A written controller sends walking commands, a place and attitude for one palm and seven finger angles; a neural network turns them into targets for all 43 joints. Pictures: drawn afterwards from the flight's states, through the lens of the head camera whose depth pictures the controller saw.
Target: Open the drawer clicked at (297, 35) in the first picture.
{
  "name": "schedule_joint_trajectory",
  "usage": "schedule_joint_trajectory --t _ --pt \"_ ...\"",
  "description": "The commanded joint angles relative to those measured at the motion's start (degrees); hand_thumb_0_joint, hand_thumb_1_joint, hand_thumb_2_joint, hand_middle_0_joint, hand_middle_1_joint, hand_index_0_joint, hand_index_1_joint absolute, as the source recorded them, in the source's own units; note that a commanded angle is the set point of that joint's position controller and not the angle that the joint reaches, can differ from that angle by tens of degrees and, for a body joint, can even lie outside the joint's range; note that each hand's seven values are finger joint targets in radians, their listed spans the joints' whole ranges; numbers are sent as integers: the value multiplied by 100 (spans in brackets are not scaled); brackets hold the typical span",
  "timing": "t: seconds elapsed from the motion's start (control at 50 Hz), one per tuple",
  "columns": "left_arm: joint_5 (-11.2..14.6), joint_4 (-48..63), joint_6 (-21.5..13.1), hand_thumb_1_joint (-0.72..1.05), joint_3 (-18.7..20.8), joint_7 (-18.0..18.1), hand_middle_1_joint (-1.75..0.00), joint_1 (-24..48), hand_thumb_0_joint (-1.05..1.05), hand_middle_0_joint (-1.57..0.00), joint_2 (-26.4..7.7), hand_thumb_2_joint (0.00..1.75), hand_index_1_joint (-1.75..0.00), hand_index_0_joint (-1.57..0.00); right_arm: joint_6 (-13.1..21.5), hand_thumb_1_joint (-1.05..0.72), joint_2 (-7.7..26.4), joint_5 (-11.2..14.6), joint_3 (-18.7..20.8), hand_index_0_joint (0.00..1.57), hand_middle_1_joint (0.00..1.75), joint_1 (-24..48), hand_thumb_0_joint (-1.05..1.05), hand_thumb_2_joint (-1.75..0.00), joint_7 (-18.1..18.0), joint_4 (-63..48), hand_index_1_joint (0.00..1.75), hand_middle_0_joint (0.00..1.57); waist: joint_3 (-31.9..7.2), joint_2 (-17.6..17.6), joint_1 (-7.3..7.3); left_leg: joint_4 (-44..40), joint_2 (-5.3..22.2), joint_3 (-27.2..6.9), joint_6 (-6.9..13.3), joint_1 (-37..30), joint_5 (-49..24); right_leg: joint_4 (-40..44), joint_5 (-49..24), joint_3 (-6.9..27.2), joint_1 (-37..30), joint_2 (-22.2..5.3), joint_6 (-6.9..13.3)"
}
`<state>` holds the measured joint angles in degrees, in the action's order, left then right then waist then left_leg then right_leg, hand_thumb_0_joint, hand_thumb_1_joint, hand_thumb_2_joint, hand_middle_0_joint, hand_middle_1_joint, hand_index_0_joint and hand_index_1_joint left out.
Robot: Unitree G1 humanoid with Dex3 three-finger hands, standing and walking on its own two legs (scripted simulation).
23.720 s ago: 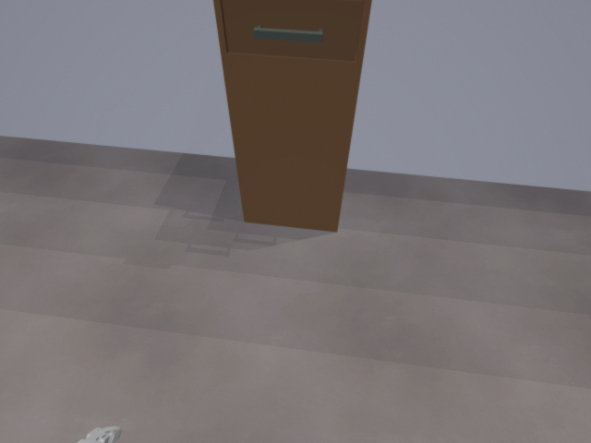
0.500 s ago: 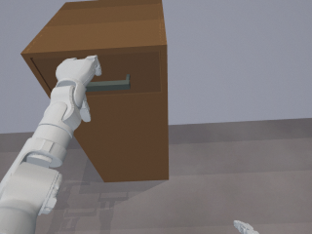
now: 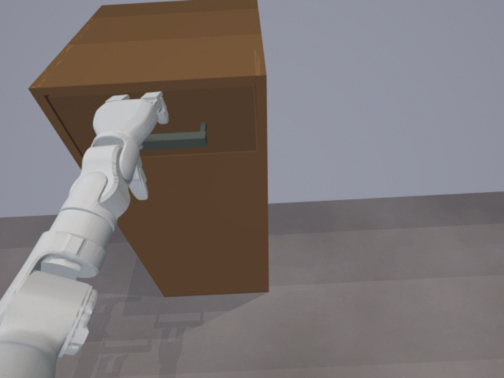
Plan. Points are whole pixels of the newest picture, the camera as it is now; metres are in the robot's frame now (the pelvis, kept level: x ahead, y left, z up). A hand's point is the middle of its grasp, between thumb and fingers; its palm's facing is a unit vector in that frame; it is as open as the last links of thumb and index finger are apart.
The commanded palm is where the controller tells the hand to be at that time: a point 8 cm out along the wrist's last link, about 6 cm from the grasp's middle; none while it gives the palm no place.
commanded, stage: re-aim the fingers above the handle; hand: left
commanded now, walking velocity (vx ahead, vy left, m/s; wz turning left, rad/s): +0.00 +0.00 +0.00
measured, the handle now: (158, 135) +0.54 +0.20 +0.10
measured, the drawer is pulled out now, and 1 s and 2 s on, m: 0.00 0.00 0.00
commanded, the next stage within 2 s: lower the fingers behind the handle in 1.12 s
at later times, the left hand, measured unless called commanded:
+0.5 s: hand (145, 150) +0.44 +0.19 +0.15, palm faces -0.03 -0.03 -1.00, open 13.9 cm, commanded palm +0.43 +0.19 +0.22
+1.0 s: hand (158, 157) +0.44 +0.17 +0.13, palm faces -0.06 -0.05 -1.00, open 13.9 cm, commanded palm +0.43 +0.19 +0.22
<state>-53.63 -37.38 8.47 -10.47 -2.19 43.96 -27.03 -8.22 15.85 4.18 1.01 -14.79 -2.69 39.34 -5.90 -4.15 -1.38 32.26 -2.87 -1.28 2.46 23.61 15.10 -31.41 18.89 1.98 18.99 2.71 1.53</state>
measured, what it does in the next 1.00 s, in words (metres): stands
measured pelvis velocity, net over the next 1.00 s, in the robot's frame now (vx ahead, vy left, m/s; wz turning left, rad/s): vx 0.01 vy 0.00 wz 0.01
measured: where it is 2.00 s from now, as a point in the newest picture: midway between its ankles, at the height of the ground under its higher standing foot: outside the picture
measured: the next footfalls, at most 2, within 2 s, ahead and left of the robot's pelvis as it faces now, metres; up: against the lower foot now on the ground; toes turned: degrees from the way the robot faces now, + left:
none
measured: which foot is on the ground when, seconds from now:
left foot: down 0.00-1.00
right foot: down 0.00-1.00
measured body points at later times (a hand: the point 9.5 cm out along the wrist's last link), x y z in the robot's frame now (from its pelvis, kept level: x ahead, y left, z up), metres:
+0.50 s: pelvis +0.01 -0.01 +0.00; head +0.02 -0.03 +0.45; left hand +0.44 +0.19 +0.20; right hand +0.14 -0.26 -0.12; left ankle +0.01 +0.09 -0.73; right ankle -0.04 -0.11 -0.73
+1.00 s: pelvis +0.01 +0.00 +0.00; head +0.03 -0.03 +0.45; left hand +0.44 +0.17 +0.19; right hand +0.14 -0.26 -0.13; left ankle +0.01 +0.09 -0.73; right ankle -0.04 -0.11 -0.73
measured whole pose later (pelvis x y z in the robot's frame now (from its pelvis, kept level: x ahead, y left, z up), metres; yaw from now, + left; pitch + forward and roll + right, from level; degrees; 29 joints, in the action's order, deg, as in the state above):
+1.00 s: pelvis +0.01 +0.00 +0.00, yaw +1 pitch +6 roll +0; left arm -52.1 -31.5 9.7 -14.0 -6.7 40.7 -25.0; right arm -9.0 15.3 4.0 0.3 -12.9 -2.5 37.9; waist -5.8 -4.0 -0.8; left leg 32.4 -3.2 -1.8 2.4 22.5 16.2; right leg -31.5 20.2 1.4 17.7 2.4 1.8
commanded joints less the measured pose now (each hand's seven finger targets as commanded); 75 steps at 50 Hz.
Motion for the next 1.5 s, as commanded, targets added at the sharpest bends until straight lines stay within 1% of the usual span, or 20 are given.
schedule_joint_trajectory --t 0.0,0.06,0.1,0.18,0.36,0.44,0.5,0.58,0.66,0.76,0.86,0.98,1.04,1.06,1.12,1.18,1.26,1.36,1.42,1.48 --pt "-114 1226 -33 -50 714 183 -120 2941 0 -30 -1471 30 -120 -30 205 -90 667 -32 175 20 30 527 0 -90 -78 -798 30 20 -1803 303 33 -189 136 53 63 -1383 -1856 319 -1804 -181 -256 -18 113" --pt "-52 1613 -124 -50 532 229 -120 3003 0 -30 -1184 30 -120 -30 240 -90 592 -55 164 20 30 596 0 -90 -46 -871 30 20 -2051 320 55 -146 137 58 55 -1518 -2196 290 -2063 -187 -421 -32 118" --pt "-30 1402 -43 -50 402 282 -120 2944 0 -30 -936 30 -120 -30 242 -90 579 -43 149 20 30 638 0 -90 -25 -826 30 20 -1792 352 11 -161 162 55 32 -1506 -2099 275 -1946 -234 -183 -12 100" --pt "-152 840 155 -50 821 362 -120 2862 0 -30 -1486 30 -120 -30 190 -90 606 -50 61 20 30 718 0 -90 -59 -787 30 20 -1713 551 142 -223 110 135 25 -1134 -1845 310 -1990 -162 -473 -75 83" --pt "-81 1121 112 -50 270 -54 -120 2848 0 -30 -971 30 -120 -30 147 -90 596 -60 105 20 30 712 0 -90 -90 -943 30 20 -1965 664 -28 -83 70 157 93 -1332 -2084 298 -2568 -92 -634 -142 27" --pt "5 1458 -126 -50 166 -155 -120 2996 0 -30 -856 30 -120 -30 172 -90 569 -54 110 20 30 673 0 -90 -119 -910 30 20 -1774 384 -92 -36 59 128 97 -1473 -2046 295 -2443 -98 -315 -110 39" --pt "22 1260 -250 -50 460 -43 -120 3080 0 -30 -1156 30 -120 -30 182 -90 575 -51 109 20 30 587 0 -90 -130 -801 30 20 -1624 409 -62 -55 63 100 79 -1341 -1902 309 -2247 -113 -259 -86 62" --pt "-37 1305 -361 -50 862 282 -120 3346 0 -30 -1568 30 -120 -30 212 -90 544 -79 118 20 30 515 0 -90 -116 -743 30 20 -2046 142 79 -46 66 109 38 -1314 -2152 199 -2344 -115 -496 -77 108" --pt "-154 959 -187 -50 1357 510 -120 2977 0 -30 -2058 30 -120 -30 173 -90 599 -118 139 20 30 513 0 -90 -84 -703 30 20 -2374 425 237 -51 82 168 15 -1091 -2483 133 -2863 -90 -999 -99 93" --pt "-133 862 295 -50 459 225 -120 2290 0 -30 -994 30 -120 -30 102 -90 660 -49 200 20 30 558 0 -90 41 -844 30 20 -2098 525 49 -50 155 193 43 -1271 -2633 204 -2821 -170 -679 -65 56" --pt "73 1421 356 -50 -141 -306 -120 2452 0 -30 -513 30 -120 -30 71 -90 693 -7 182 20 30 659 0 -90 16 -949 30 20 -1621 752 -196 -65 124 98 111 -1446 -2252 351 -2505 -166 -272 -65 19" --pt "22 2258 -305 -50 538 63 -120 3311 0 -30 -1248 30 -120 -30 191 -90 540 -77 157 20 30 578 0 -90 -64 -850 30 20 -2117 -40 -8 5 106 -36 34 -1832 -2590 168 -2259 -187 -205 0 139" --pt "-61 1654 -281 -50 1017 515 -120 3278 0 -30 -1536 30 -120 -30 220 -90 489 -100 111 20 30 608 0 -90 -49 -705 30 20 -1917 160 149 -98 126 11 -37 -1539 -2415 152 -2063 -264 -252 20 165" --pt "-86 1449 -236 -50 1405 659 -120 3299 0 -30 -1973 30 -120 -30 215 -90 530 -116 96 20 30 628 0 -90 -54 -660 30 20 -1992 193 248 -159 118 58 -54 -1336 -2293 190 -2050 -217 -508 -4 168" --pt "-247 740 157 -50 1200 888 -120 3056 0 -30 -1726 30 -120 -30 199 -90 490 -105 41 20 30 759 0 -90 -35 -602 30 20 -1891 422 290 -251 128 157 -82 -1089 -2111 205 -2077 -221 -606 -33 128" --pt "-324 199 666 -50 761 677 -120 2490 0 -30 -1323 30 -120 -30 114 -90 602 -81 56 20 30 796 0 -90 20 -702 30 20 -1972 642 254 -287 163 224 -63 -1070 -2098 239 -2217 -209 -726 -74 76" --pt "-115 267 1004 -50 -446 -197 -120 2080 0 -30 -62 30 -120 -30 -21 -90 700 -3 127 20 30 784 0 -90 39 -946 30 20 -1490 1179 -165 -208 132 198 59 -1208 -1952 415 -2435 -221 -398 -107 -24" --pt "93 1715 -88 -50 -93 -839 -120 2894 0 -30 -792 30 -120 -30 98 -90 688 -66 104 20 30 749 0 -90 -141 -1039 30 20 -1606 606 -234 -88 31 66 152 -1412 -1712 342 -2238 -63 -303 -169 19" --pt "55 2284 -916 -50 468 -437 -120 3052 0 -30 -1244 30 -120 -30 213 -90 541 -123 147 20 30 522 0 -90 -221 -956 30 20 -1907 -70 -42 18 28 -6 108 -1683 -1907 219 -1984 -64 -102 -70 123" --pt "107 2118 -1257 -50 1082 292 -120 3140 0 -30 -1620 30 -120 -30 300 -90 466 -143 178 20 30 389 0 -90 -177 -804 30 20 -1891 -72 97 34 63 9 20 -1424 -1927 142 -1816 -150 -73 -8 151"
